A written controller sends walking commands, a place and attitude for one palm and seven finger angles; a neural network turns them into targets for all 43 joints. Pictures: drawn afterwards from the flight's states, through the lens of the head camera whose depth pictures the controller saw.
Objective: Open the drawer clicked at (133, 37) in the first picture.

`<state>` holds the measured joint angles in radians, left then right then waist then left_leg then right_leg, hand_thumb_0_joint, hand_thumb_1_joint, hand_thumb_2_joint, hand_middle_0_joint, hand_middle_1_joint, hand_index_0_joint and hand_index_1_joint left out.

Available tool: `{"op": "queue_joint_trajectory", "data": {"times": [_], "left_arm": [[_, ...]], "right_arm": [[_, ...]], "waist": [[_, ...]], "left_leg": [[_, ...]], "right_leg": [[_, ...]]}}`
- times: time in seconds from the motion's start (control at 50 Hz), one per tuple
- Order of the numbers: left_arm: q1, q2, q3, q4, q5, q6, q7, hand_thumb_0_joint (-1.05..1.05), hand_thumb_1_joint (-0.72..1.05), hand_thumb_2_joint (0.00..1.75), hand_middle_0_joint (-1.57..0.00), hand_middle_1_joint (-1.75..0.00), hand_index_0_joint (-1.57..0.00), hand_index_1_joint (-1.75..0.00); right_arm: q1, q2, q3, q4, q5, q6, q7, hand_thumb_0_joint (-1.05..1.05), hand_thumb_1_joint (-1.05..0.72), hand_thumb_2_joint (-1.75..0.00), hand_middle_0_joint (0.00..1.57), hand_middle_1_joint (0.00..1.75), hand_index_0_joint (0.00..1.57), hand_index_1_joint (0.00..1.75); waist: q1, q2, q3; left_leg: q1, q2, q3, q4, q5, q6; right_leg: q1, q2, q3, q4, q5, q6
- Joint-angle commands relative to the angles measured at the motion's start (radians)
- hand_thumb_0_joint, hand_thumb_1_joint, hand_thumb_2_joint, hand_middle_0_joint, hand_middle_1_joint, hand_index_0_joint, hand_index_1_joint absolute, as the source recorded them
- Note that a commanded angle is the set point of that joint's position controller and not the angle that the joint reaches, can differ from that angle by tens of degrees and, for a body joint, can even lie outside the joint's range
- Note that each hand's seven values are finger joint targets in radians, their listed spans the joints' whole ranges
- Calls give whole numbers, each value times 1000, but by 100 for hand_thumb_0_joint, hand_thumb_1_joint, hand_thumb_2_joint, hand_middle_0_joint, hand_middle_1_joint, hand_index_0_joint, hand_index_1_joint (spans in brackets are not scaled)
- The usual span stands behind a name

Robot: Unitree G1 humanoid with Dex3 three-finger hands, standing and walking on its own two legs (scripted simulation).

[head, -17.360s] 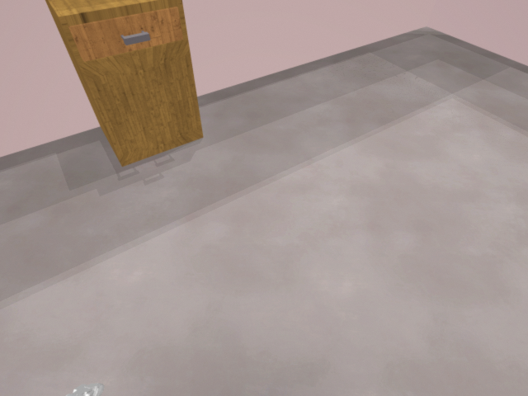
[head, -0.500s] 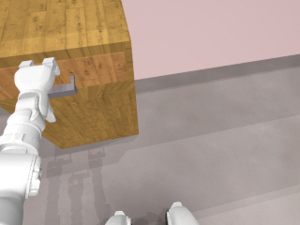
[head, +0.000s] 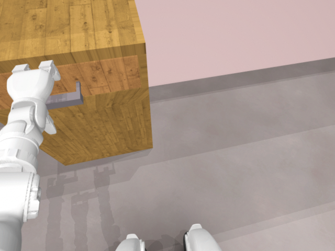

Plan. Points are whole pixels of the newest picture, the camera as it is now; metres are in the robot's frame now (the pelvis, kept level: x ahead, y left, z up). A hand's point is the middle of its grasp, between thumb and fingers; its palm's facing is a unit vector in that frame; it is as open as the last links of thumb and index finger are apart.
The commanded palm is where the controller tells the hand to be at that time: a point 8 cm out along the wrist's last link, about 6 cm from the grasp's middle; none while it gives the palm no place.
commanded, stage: lower the fingers behind the handle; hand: left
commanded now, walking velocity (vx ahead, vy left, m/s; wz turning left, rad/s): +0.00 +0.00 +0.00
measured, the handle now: (62, 94) +0.55 +0.27 -0.05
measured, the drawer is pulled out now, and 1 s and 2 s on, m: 0.00 0.00 0.00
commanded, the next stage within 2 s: lift the fingers back up to retry in 1.58 s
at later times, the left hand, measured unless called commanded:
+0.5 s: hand (52, 108) +0.48 +0.27 -0.02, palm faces -0.07 +0.00 -1.00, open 13.8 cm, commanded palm +0.47 +0.26 +0.03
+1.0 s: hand (57, 108) +0.49 +0.27 -0.03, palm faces -0.05 +0.03 -1.00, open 13.8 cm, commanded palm +0.48 +0.26 -0.01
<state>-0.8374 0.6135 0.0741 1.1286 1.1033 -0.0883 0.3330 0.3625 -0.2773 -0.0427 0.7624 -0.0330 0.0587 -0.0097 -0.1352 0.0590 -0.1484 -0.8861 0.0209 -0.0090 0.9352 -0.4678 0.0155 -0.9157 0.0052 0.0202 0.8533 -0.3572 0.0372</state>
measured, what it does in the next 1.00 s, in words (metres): stands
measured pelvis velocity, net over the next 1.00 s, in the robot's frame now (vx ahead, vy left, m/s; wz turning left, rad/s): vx -0.03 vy -0.01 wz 0.01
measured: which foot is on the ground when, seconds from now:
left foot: down 0.00-1.00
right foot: down 0.00-1.00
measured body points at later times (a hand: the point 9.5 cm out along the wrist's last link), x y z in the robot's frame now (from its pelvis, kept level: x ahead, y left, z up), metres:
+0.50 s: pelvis -0.01 +0.00 -0.02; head +0.13 +0.01 +0.41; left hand +0.48 +0.27 +0.04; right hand -0.01 -0.27 -0.14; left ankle -0.03 +0.11 -0.68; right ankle +0.02 -0.15 -0.68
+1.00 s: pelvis -0.03 -0.01 -0.04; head +0.13 +0.00 +0.38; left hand +0.49 +0.26 +0.02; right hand -0.03 -0.29 -0.16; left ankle -0.03 +0.11 -0.68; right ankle +0.02 -0.15 -0.68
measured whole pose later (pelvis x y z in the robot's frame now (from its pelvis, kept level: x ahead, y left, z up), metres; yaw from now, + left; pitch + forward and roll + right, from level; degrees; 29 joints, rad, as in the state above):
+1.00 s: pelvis -0.03 -0.01 -0.04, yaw +1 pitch +29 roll -2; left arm -0.96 0.64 0.05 1.21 1.13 -0.05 0.39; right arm 0.32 -0.28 -0.01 0.75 -0.04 0.02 -0.01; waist -0.17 0.06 -0.16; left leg -1.15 0.02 -0.03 1.16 -0.52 0.01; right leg -1.17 0.00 0.00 1.08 -0.41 0.03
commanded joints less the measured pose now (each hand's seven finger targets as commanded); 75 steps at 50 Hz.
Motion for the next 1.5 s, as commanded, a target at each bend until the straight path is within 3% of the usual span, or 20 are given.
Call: {"op": "queue_joint_trajectory", "data": {"times": [0.0, 0.12, 0.22, 0.36, 0.4, 0.48, 0.54, 0.62, 0.68, 0.72, 0.82, 0.86, 0.9, 0.92, 1.0, 1.04, 1.14, 1.22, 1.34, 1.48], "left_arm": [[-387, 258, 24, -159, 1, -4, 40, 0, -50, 30, -30, -120, -30, -120], [-426, 187, -3, -197, 5, -43, 62, 0, -50, 30, -30, -120, -30, -120], [-443, 261, 55, -180, 20, -16, 106, 0, -50, 30, -30, -120, -30, -120], [-440, 249, 44, -175, 25, 36, 115, 0, -50, 30, -30, -120, -30, -120], [-440, 211, 15, -164, 21, 41, 106, 0, -50, 30, -30, -120, -30, -120], [-441, 239, 23, -136, 18, 32, 93, 0, -50, 30, -30, -120, -30, -120], [-436, 271, 42, -125, 27, 14, 95, 0, -50, 30, -30, -120, -30, -120], [-437, 235, 27, -117, 29, 6, 107, 0, -50, 30, -30, -120, -30, -120], [-476, 282, 40, -104, 33, 11, 115, 0, -50, 30, -30, -120, -30, -120], [-470, 319, 71, -118, 30, 11, 114, 0, -50, 30, -30, -120, -30, -120], [-452, 288, 41, -71, 30, 39, 103, 0, -50, 30, -30, -120, -30, -120], [-437, 322, 54, -53, 24, 51, 90, 0, -50, 30, -30, -120, -30, -120], [-443, 290, 21, -30, 17, 57, 75, 0, -50, 30, -30, -120, -30, -120], [-443, 319, 40, -25, 16, 55, 67, 0, -50, 30, -30, -120, -30, -120], [-432, 317, 24, -6, 19, 48, 42, 0, -50, 30, -30, -120, -30, -120], [-418, 297, 13, -5, 24, 39, 35, 0, -50, 30, -30, -120, -30, -120], [-443, 284, 4, -11, 17, 31, 30, 0, -50, 30, -30, -120, -30, -120], [-444, 335, 34, -22, 5, 39, 21, 0, -50, 30, -30, -120, -30, -120], [-468, 373, 34, -3, 8, 56, 7, 0, -50, 30, -30, -120, -30, -120], [-462, 372, 33, -27, 9, 46, -11, 0, -50, 30, -30, -120, -30, -120]], "right_arm": [[168, -178, -62, -37, 0, -12, -16, 0, -90, -90, 20, 30, 20, 30], [178, -169, -76, -25, -12, -26, -13, 0, -90, -90, 20, 30, 20, 30], [165, -179, -66, -16, -20, -21, -1, 0, -90, -90, 20, 30, 20, 30], [160, -178, -63, -21, -23, -22, 6, 0, -90, -90, 20, 30, 20, 30], [159, -174, -63, -23, -22, -25, 6, 0, -90, -90, 20, 30, 20, 30], [155, -176, -54, -21, -20, -28, -2, 0, -90, -90, 20, 30, 20, 30], [152, -178, -50, -21, -21, -35, -6, 0, -90, -90, 20, 30, 20, 30], [155, -174, -53, -20, -24, -44, -3, 0, -90, -90, 20, 30, 20, 30], [157, -180, -49, -17, -24, -48, -7, 0, -90, -90, 20, 30, 20, 30], [156, -186, -48, -20, -25, -50, -4, 0, -90, -90, 20, 30, 20, 30], [164, -184, -45, -21, -20, -51, -3, 0, -90, -90, 20, 30, 20, 30], [163, -188, -37, -23, -15, -48, -5, 0, -90, -90, 20, 30, 20, 30], [160, -184, -34, -34, -11, -51, -9, 0, -90, -90, 20, 30, 20, 30], [158, -188, -30, -33, -9, -50, -11, 0, -90, -90, 20, 30, 20, 30], [154, -187, -23, -51, -4, -55, -21, 0, -90, -90, 20, 30, 20, 30], [157, -185, -24, -54, -6, -59, -21, 0, -90, -90, 20, 30, 20, 30], [158, -185, -24, -63, -3, -68, -22, 0, -90, -90, 20, 30, 20, 30], [158, -188, -19, -72, 1, -69, -20, 0, -90, -90, 20, 30, 20, 30], [154, -193, -8, -80, 11, -69, -28, 0, -90, -90, 20, 30, 20, 30], [156, -192, -5, -90, 13, -70, -30, 0, -90, -90, 20, 30, 20, 30]], "waist": [[-11, 38, -414], [-23, 86, -461], [-6, 109, -467], [-10, 127, -526], [-23, 108, -512], [-27, 71, -461], [-21, 74, -471], [-31, 75, -481], [-45, 64, -483], [-29, 77, -527], [-43, 63, -523], [-36, 54, -497], [-55, 30, -472], [-48, 20, -476], [-55, 12, -445], [-51, 44, -454], [-69, 22, -454], [-54, 12, -482], [-62, 6, -458], [-51, 25, -474]], "left_leg": [[265, -27, 5, -89, 469, 15], [343, -12, -25, -49, 565, -2], [303, -15, -28, -27, 566, -8], [314, -10, -30, -2, 596, -10], [299, -11, -26, -1, 558, -5], [221, -17, -24, -3, 452, 7], [182, -21, -23, 11, 417, 11], [168, -20, -25, 38, 426, 10], [108, -22, -20, 55, 371, 17], [109, -26, -19, 66, 373, 18], [84, -26, -17, 86, 380, 20], [42, -27, -12, 88, 350, 22], [-2, -31, -4, 93, 297, 29], [-10, -32, -7, 94, 292, 29], [-63, -32, -3, 110, 244, 32], [-48, -31, -6, 121, 262, 29], [-94, -27, -7, 150, 211, 33], [-134, -32, -3, 160, 185, 35], [-165, -33, -10, 156, 126, 37], [-153, -32, -17, 154, 129, 35]], "right_leg": [[248, 46, -58, -58, 318, -56], [148, 49, -70, -24, 298, -62], [129, 47, -73, 9, 290, -65], [128, 47, -76, 31, 306, -60], [126, 47, -76, 26, 296, -59], [123, 45, -70, 28, 257, -60], [112, 42, -66, 49, 243, -61], [77, 43, -68, 70, 241, -62], [76, 39, -63, 83, 228, -57], [87, 39, -58, 96, 235, -59], [76, 39, -61, 112, 249, -57], [84, 36, -60, 117, 242, -55], [86, 35, -54, 109, 217, -51], [89, 34, -53, 117, 215, -52], [56, 32, -53, 132, 178, -50], [25, 31, -57, 147, 181, -54], [-17, 29, -56, 167, 136, -51], [18, 29, -49, 180, 129, -52], [-5, 26, -50, 181, 73, -47], [-14, 27, -55, 189, 65, -48]]}}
